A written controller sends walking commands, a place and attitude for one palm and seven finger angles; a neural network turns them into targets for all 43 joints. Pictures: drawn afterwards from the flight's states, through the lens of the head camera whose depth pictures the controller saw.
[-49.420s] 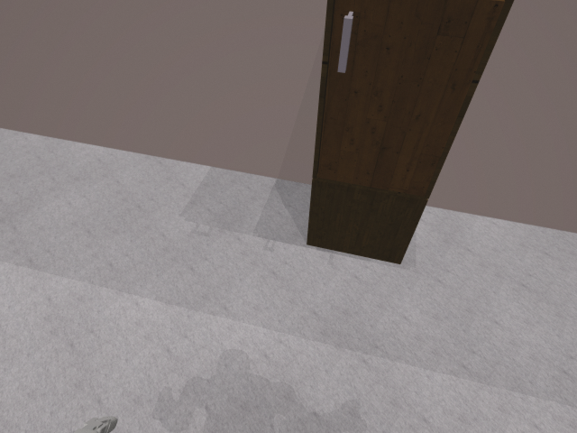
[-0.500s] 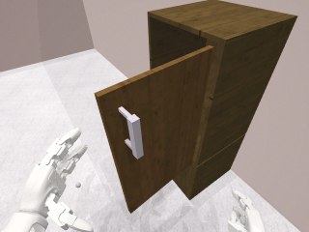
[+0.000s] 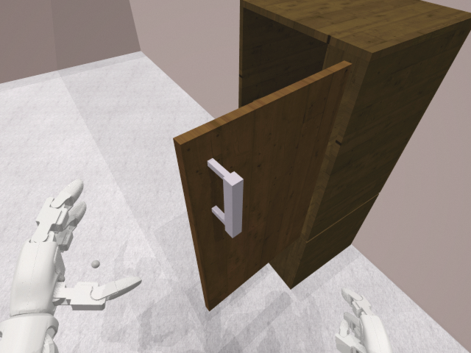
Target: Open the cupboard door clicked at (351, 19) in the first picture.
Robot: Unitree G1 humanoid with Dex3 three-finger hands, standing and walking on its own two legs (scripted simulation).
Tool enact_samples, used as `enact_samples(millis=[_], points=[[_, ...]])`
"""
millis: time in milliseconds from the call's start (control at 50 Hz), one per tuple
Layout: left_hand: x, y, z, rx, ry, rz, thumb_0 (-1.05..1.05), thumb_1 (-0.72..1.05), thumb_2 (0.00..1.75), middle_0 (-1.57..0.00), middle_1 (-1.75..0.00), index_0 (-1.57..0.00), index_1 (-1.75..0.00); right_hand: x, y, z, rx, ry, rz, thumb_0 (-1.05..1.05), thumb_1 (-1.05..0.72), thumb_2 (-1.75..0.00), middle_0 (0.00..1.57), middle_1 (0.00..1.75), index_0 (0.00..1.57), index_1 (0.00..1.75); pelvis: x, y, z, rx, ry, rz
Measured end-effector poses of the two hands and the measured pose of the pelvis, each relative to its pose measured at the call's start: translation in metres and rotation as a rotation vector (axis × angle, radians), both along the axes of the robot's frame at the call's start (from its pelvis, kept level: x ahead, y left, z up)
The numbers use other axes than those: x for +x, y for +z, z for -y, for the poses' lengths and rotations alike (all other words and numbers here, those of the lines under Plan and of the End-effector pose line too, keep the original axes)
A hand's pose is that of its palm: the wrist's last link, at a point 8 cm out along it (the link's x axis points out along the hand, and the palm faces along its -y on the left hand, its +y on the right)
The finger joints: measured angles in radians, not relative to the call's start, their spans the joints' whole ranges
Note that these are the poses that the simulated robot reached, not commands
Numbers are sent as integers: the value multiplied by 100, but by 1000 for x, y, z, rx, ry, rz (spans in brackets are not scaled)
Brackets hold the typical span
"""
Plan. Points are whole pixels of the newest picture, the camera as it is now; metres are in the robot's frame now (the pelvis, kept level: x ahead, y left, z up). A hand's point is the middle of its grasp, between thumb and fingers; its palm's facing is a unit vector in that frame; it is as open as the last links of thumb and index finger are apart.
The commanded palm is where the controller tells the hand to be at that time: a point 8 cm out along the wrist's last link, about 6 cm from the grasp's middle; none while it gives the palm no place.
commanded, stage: draw the hand back to the body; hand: left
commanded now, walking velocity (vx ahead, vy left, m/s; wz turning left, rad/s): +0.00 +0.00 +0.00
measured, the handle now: (224, 199) +0.31 +0.07 +0.14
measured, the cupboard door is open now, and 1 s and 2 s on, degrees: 95 95 95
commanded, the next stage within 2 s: step back with the hand held close in 0.78 s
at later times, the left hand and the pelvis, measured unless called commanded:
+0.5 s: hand (69, 225) +0.22 +0.26 +0.16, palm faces +0.44 -0.81 -0.38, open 8.2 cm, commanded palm +0.17 +0.30 +0.17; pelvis +0.03 +0.00 +0.01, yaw -1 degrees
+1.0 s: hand (87, 224) +0.22 +0.24 +0.16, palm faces +0.41 -0.80 -0.43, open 7.4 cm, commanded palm +0.17 +0.27 +0.18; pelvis +0.03 -0.02 +0.01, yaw -1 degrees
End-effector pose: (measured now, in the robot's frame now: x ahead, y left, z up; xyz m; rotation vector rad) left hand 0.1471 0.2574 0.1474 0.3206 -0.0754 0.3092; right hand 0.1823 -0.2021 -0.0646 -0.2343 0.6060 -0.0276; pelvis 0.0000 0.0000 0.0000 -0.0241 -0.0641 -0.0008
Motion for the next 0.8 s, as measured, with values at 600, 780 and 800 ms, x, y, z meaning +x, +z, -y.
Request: enact_samples(millis=[600, 780, 800], points=[[36, 19, -32, 99, 118, 25, 1, 84, 88, -21, -30, -20, -30, 18, -6, 26, -3, -72, -87, 1, -90, -90, 20, 30, 20, 30, 29, 5, 3, 18, -20, -17], [36, 23, -20, 110, 110, 25, 1, 88, 90, -21, -30, -21, -30, 21, -7, 35, 6, -76, -84, 1, -90, -90, 20, 30, 20, 30, 31, 6, 15, 20, -18, -14], [36, 24, -19, 113, 111, 27, 1, 88, 90, -21, -30, -21, -30, 21, -7, 36, 7, -76, -83, 1, -90, -90, 20, 30, 20, 30, 31, 6, 16, 20, -18, -13]])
